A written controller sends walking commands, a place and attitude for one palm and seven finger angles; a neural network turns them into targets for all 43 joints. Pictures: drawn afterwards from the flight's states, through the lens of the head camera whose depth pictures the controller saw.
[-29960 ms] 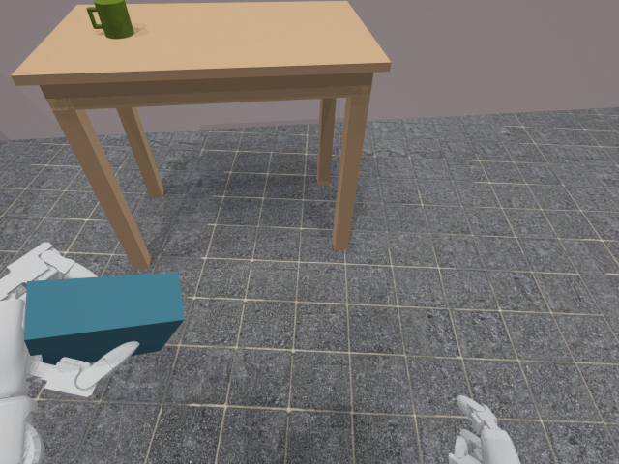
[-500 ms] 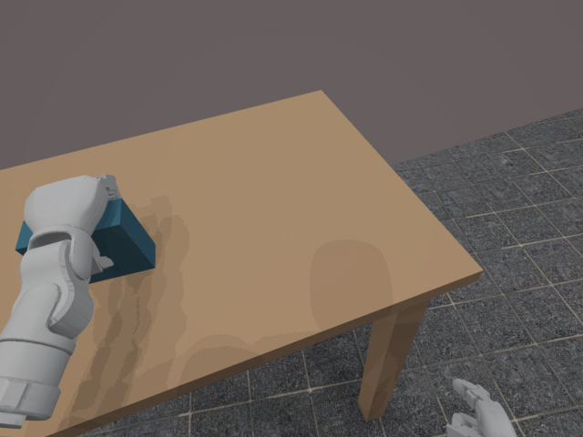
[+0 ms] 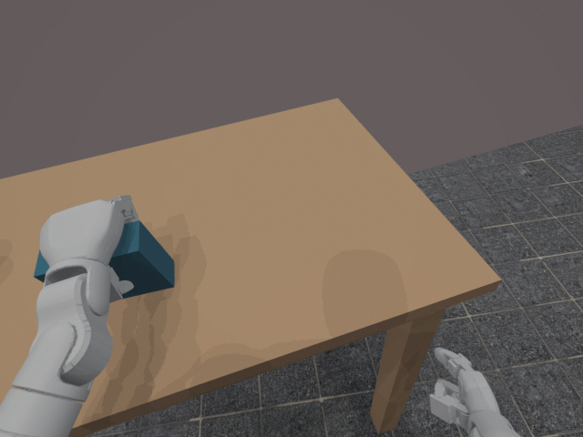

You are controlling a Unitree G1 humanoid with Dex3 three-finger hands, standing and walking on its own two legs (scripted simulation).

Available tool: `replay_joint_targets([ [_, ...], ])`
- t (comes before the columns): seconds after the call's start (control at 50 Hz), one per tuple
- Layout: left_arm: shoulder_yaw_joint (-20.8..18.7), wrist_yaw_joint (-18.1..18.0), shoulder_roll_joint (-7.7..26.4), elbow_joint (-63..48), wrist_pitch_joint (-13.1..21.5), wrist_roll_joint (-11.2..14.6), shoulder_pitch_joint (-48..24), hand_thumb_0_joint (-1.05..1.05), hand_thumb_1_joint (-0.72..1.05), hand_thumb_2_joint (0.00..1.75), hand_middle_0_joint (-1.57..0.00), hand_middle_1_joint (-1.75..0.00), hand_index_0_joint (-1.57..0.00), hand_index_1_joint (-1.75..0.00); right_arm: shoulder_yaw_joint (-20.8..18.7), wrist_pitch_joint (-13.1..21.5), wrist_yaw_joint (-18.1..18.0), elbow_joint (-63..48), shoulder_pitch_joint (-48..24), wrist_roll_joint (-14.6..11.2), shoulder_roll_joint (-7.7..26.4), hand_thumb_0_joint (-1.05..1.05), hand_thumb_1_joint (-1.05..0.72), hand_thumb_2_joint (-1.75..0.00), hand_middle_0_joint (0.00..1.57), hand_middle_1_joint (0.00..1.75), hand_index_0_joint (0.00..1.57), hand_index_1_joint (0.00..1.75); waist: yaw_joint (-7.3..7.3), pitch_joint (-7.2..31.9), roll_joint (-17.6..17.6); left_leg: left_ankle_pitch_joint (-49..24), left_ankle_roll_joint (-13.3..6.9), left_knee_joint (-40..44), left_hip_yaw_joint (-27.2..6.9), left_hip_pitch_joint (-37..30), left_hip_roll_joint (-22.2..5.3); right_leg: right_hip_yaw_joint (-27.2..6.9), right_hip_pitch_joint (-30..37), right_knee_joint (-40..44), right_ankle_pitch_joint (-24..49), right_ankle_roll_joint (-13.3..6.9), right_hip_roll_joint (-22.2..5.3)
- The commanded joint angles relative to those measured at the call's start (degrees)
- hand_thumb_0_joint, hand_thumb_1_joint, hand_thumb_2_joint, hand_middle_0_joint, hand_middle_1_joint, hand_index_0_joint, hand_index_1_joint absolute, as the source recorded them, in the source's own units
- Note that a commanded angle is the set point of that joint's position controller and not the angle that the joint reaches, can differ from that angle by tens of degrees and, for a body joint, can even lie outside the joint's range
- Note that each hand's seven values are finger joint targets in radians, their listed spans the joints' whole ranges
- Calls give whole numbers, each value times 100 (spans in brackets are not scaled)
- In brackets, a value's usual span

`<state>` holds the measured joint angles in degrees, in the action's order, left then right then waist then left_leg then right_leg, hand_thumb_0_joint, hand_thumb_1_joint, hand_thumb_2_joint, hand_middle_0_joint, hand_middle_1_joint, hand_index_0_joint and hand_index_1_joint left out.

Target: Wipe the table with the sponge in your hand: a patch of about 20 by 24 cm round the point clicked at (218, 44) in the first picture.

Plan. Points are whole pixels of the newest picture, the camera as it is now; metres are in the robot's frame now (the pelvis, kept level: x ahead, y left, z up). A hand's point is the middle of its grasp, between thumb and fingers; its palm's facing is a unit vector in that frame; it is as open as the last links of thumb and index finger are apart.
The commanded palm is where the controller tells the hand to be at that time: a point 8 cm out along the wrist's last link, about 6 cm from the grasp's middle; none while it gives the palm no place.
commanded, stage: wipe back along the middle lane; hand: left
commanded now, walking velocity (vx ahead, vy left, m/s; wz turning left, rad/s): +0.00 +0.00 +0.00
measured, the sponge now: (119, 273) +0.29 +0.29 +0.09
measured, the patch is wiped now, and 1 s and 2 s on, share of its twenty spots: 0.65 0.75 0.85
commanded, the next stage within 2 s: slide across to the third lane in 0.56 s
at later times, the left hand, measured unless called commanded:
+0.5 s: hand (110, 287) +0.24 +0.25 +0.14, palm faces +0.23 -0.13 -0.96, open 9.2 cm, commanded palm +0.19 +0.23 +0.15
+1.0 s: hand (130, 285) +0.24 +0.23 +0.14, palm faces +0.21 -0.12 -0.97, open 9.1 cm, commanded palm +0.20 +0.20 +0.18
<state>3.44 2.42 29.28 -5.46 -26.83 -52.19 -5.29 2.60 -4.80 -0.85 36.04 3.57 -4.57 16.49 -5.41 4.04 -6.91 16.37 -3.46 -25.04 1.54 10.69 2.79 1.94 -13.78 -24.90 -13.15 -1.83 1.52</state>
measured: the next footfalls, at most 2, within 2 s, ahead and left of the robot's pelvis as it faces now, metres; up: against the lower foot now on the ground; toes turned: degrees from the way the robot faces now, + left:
none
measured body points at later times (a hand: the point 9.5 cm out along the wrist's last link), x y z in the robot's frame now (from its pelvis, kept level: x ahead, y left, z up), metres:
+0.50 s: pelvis +0.00 +0.01 +0.00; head -0.01 -0.04 +0.45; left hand +0.22 +0.26 +0.19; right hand +0.24 -0.19 -0.09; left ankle -0.04 +0.08 -0.74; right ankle +0.00 -0.10 -0.74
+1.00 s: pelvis -0.01 -0.01 +0.00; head -0.02 -0.06 +0.45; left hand +0.23 +0.23 +0.19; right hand +0.24 -0.20 -0.09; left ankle -0.04 +0.08 -0.74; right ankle +0.00 -0.10 -0.74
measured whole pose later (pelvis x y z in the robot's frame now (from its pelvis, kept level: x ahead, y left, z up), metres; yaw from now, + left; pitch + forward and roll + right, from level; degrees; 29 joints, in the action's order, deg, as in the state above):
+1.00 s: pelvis -0.01 -0.01 +0.00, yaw +1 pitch -1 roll +0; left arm 9.9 0.2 23.1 -19.0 -33.3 -54.5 1.8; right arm 2.8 -4.3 -0.1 35.9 2.5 -4.2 15.7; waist -7.6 2.9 -7.2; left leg 16.1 -2.7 -25.5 0.9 8.8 2.6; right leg 2.6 -12.1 -26.2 -13.5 -2.7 1.6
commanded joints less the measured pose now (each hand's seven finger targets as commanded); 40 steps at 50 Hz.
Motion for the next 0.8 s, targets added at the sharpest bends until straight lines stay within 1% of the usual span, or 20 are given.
replay_joint_targets([
  [0.0, -113, 301, 438, -449, -168, 318, 242, 0, 10, 130, -120, -160, -120, -160, -169, 292, -4, -960, -1047, -18, 549, 0, -90, -90, 20, 30, 20, 30, -65, 616, 1000, -2055, 128, 208, -360, 114, -226, -257, 900, 106, 1862, -135, -131],
  [0.02, -245, 286, 519, -644, -217, 325, 429, 0, 10, 130, -120, -160, -120, -160, -151, 313, 16, -1008, -1240, -23, 519, 0, -90, -90, 20, 30, 20, 30, -151, 703, 889, -2103, 119, 188, -395, 63, -223, -376, 928, 92, 1888, -184, -86],
  [0.16, 127, 232, -21, -1433, -285, 371, 1215, 0, 10, 130, -120, -160, -120, -160, -142, 330, 159, -1101, -1174, -7, 437, 0, -90, -90, 20, 30, 20, 30, -139, 677, 877, -2667, 173, 104, -432, 7, -301, -212, 919, -30, 2214, -154, -96],
  [0.22, 60, 176, 2, -1590, -337, 301, 1270, 0, 10, 130, -120, -160, -120, -160, -141, 291, 152, -1095, -1368, -3, 442, 0, -90, -90, 20, 30, 20, 30, -146, 487, 925, -2339, 169, 185, -489, 11, -330, -333, 724, 34, 1852, -210, 0],
  [0.28, 313, 109, -259, -1691, -284, 313, 1388, 0, 10, 130, -120, -160, -120, -160, -178, 273, 163, -1100, -1186, 14, 442, 0, -90, -90, 20, 30, 20, 30, -113, 411, 948, -2256, 196, 221, -482, 39, -351, -167, 699, 29, 1685, -176, -32],
  [0.3, 235, 69, -175, -1759, -260, 308, 1460, 0, 10, 130, -120, -160, -120, -160, -195, 259, 165, -1091, -1175, 13, 451, 0, -90, -90, 20, 30, 20, 30, -130, 449, 961, -2188, 198, 233, -484, 37, -354, -187, 720, 24, 1614, -169, -31],
  [0.32, 264, 47, -223, -1886, -291, 252, 1468, 0, 10, 130, -120, -160, -120, -160, -166, 283, 168, -1132, -1382, 2, 420, 0, -90, -90, 20, 30, 20, 30, -152, 478, 861, -2110, 182, 231, -515, -4, -356, -322, 670, 23, 1532, -228, 37],
  [0.38, 576, -11, -538, -1920, -245, 292, 1508, 0, 10, 130, -120, -160, -120, -160, -202, 244, 190, -1120, -1215, 15, 420, 0, -90, -90, 20, 30, 20, 30, -104, 391, 861, -1998, 218, 279, -527, 14, -394, -134, 608, 19, 1345, -189, 16],
  [0.42, 440, -71, -408, -2038, -287, 240, 1483, 0, 10, 130, -120, -160, -120, -160, -172, 253, 178, -1162, -1422, 6, 398, 0, -90, -90, 20, 30, 20, 30, -144, 366, 871, -1729, 173, 311, -562, 54, -391, -298, 585, 38, 1160, -241, 75],
  [0.44, 560, -79, -526, -2077, -306, 263, 1433, 0, 10, 130, -120, -160, -120, -160, -159, 257, 169, -1213, -1260, 19, 388, 0, -90, -90, 20, 30, 20, 30, -133, 392, 985, -1729, 149, 280, -487, 108, -365, -166, 654, 9, 1157, -207, 16],
  [0.46, 424, -117, -389, -1869, -284, 246, 1427, 0, 10, 130, -120, -160, -120, -160, -179, 231, 155, -1098, -1239, 16, 413, 0, -90, -90, 20, 30, 20, 30, -93, 309, 1044, -1694, 179, 300, -506, 108, -383, -217, 597, 36, 1139, -200, 22],
  [0.5, 640, -124, -615, -1968, -270, 251, 1536, 0, 10, 130, -120, -160, -120, -160, -187, 191, 162, -1111, -1268, 11, 400, 0, -90, -90, 20, 30, 20, 30, -103, 216, 892, -1697, 221, 348, -521, 109, -393, -164, 572, 22, 1101, -199, 29],
  [0.52, 573, -134, -587, -2134, -303, 259, 1625, 0, 10, 130, -120, -160, -120, -160, -160, 225, 169, -1198, -1471, -1, 368, 0, -90, -90, 20, 30, 20, 30, -163, 320, 932, -1572, 155, 342, -549, 100, -389, -304, 615, 35, 1037, -238, 82],
  [0.54, 560, -156, -548, -2123, -311, 235, 1511, 0, 10, 130, -120, -160, -120, -160, -162, 232, 155, -1192, -1274, 16, 392, 0, -90, -90, 20, 30, 20, 30, -139, 422, 965, -1684, 154, 286, -490, 94, -369, -213, 662, -22, 1117, -223, 43],
  [0.58, 471, -194, -469, -1864, -321, 282, 1601, 0, 10, 130, -120, -160, -120, -160, -169, 177, 157, -1085, -1282, 26, 410, 0, -90, -90, 20, 30, 20, 30, -123, 224, 941, -1632, 173, 319, -477, 172, -358, -228, 669, 50, 1172, -215, 32],
  [0.62, 220, -228, -214, -1940, -369, 234, 1489, 0, 10, 130, -120, -160, -120, -160, -139, 177, 113, -1104, -1461, 17, 404, 0, -90, -90, 20, 30, 20, 30, -163, 283, 972, -1462, 133, 329, -498, 180, -343, -420, 682, 83, 1017, -253, 79],
  [0.68, 545, -201, -490, -1974, -392, 278, 1251, 0, 10, 130, -120, -160, -120, -160, -148, 170, 108, -1096, -1339, 20, 404, 0, -90, -90, 20, 30, 20, 30, -78, 321, 873, -1603, 129, 291, -443, 115, -328, -277, 695, 86, 1173, -204, 8],
  [0.72, 496, -201, -370, -2116, -453, 230, 965, 0, 10, 130, -120, -160, -120, -160, -122, 213, 89, -1135, -1516, -5, 379, 0, -90, -90, 20, 30, 20, 30, -80, 323, 742, -1461, 96, 319, -499, 63, -335, -421, 622, 122, 980, -253, 61],
  [0.74, 720, -186, -562, -2178, -455, 235, 762, 0, 10, 130, -120, -160, -120, -160, -120, 271, 85, -1193, -1374, 5, 356, 0, -90, -90, 20, 30, 20, 30, -58, 427, 834, -1566, 69, 241, -431, 60, -298, -278, 691, 72, 1077, -220, 4],
  [0.78, 787, -169, -580, -1888, -447, 238, 603, 0, 10, 130, -120, -160, -120, -160, -141, 263, 68, -1061, -1358, 11, 390, 0, -90, -90, 20, 30, 20, 30, 10, 282, 860, -1458, 89, 306, -468, 54, -313, -275, 608, 157, 999, -205, 7],
])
